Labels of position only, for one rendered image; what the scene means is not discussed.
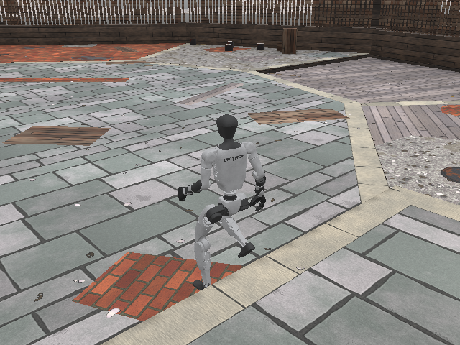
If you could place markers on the right robot shin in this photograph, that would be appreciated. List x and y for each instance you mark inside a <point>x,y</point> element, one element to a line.
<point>230,225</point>

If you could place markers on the robot left upper arm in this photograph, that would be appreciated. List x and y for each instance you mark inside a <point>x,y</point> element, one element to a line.
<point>207,158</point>

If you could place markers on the left robot hand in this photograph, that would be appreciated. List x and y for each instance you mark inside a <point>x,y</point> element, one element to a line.
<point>181,196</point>

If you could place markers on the right robot forearm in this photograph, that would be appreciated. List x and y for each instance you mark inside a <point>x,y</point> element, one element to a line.
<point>259,186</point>

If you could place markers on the humanoid robot head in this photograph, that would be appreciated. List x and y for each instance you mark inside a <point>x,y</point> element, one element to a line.
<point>227,125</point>

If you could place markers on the robot right upper arm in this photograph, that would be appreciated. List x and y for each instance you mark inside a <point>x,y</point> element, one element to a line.
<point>253,157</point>

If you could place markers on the right robot hand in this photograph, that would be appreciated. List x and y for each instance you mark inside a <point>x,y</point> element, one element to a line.
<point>256,199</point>

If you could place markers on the left robot forearm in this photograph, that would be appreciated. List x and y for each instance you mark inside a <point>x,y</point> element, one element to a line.
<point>194,188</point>

